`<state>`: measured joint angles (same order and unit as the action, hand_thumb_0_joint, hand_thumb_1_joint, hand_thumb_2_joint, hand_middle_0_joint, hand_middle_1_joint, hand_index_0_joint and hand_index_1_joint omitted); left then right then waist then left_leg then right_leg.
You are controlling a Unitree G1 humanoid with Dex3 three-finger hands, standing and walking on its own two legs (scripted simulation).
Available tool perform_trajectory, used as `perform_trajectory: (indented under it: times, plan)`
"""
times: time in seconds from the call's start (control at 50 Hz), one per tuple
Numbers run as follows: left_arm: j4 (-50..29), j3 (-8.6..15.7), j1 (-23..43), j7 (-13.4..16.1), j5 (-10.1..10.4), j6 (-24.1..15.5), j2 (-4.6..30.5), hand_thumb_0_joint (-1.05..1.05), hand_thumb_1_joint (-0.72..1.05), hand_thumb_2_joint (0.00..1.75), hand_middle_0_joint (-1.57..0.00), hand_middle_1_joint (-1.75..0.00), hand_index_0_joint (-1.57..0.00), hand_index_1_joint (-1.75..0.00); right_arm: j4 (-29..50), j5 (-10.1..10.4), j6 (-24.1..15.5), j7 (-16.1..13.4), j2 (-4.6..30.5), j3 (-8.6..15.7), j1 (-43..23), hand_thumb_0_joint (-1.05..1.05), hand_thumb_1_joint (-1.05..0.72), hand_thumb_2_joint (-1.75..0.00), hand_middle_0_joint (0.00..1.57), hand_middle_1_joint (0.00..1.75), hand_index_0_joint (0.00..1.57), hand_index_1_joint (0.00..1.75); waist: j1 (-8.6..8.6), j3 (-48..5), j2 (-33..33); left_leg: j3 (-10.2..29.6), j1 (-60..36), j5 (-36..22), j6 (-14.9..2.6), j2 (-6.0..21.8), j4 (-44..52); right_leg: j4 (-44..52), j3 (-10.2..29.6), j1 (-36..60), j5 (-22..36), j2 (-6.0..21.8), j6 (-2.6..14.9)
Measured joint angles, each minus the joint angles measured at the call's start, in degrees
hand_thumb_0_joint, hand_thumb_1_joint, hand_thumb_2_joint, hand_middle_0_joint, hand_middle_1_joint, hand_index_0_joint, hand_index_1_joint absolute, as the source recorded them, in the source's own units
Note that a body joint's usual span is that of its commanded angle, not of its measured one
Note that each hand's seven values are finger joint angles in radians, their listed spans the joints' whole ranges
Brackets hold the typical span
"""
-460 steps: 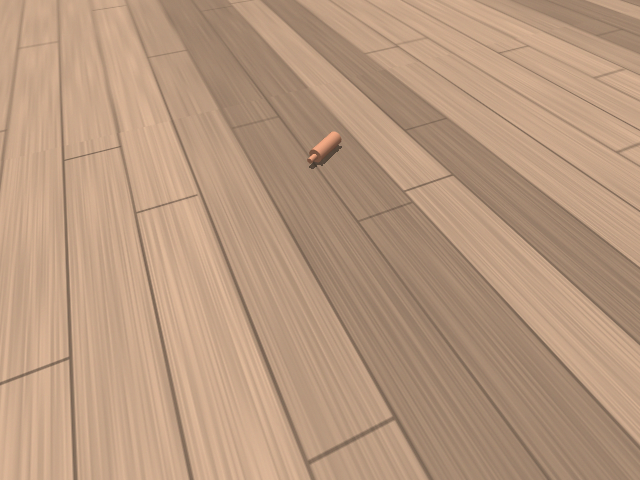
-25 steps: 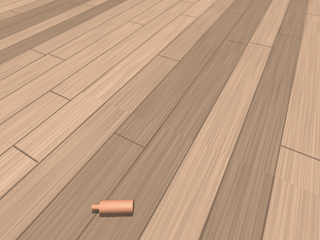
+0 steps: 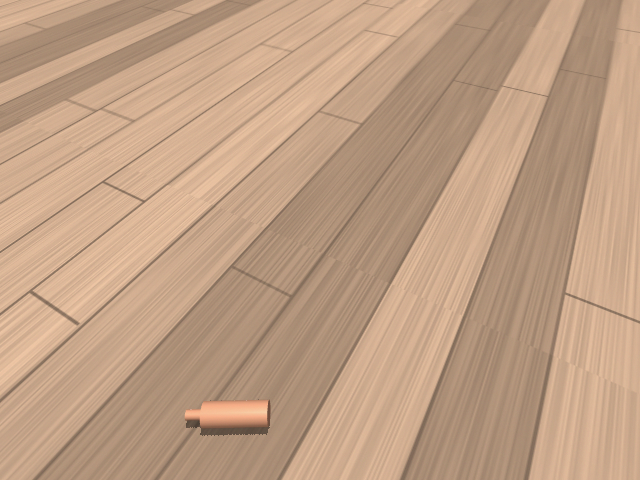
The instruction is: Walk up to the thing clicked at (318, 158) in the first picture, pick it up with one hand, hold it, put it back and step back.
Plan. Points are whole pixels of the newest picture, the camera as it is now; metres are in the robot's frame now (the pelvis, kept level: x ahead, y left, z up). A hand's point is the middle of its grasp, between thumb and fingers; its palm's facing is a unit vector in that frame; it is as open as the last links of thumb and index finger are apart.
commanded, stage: stand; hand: left
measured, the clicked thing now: (227, 414) +0.45 +0.29 -0.74
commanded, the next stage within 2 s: none
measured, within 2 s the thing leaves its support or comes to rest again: neither
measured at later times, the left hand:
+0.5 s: hand out of the picture +0.07 +0.25 -0.16, palm faces -0.04 -0.94 -0.34, open 7.4 cm
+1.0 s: hand out of the picture +0.07 +0.25 -0.16, palm faces -0.04 -0.94 -0.34, open 7.4 cm
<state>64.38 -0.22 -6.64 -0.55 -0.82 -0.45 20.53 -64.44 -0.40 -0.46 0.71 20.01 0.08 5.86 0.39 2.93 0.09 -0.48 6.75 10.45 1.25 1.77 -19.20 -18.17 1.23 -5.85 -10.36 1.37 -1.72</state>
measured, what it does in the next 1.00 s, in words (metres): stands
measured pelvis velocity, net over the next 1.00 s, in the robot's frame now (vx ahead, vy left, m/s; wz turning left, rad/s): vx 0.00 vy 0.00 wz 0.00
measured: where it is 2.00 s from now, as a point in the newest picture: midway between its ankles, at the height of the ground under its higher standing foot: outside the picture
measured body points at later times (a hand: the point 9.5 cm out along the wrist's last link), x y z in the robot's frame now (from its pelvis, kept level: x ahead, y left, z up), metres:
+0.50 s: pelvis +0.00 +0.00 +0.00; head +0.01 +0.00 +0.45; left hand +0.07 +0.30 -0.13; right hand +0.07 -0.30 -0.13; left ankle +0.00 +0.13 -0.75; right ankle +0.00 -0.14 -0.75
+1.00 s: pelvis +0.00 +0.00 +0.00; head +0.02 +0.00 +0.45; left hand +0.07 +0.30 -0.13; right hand +0.08 -0.30 -0.13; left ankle +0.00 +0.13 -0.75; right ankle +0.00 -0.14 -0.75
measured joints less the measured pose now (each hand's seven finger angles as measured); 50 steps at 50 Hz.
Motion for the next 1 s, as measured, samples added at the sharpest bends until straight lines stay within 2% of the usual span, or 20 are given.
perform_trajectory:
  times: [1.0]
  plan:
    - [-0.30, -0.05, -0.48, 0.01, -0.02, 0.08, -0.06, 0.01, 0.91, 0.90, -0.20, -0.30, -0.20, -0.30, 0.32, -0.06, -0.12, -0.06, 0.02, -0.12, 0.55, 0.00, -0.91, -0.90, 0.21, 0.30, 0.20, 0.30, -0.14, 0.18, -0.02, 0.06, 0.05, 0.14, 0.08, -0.09, 0.16, -0.55, -0.08, -0.34, -0.55, 0.10, 0.10]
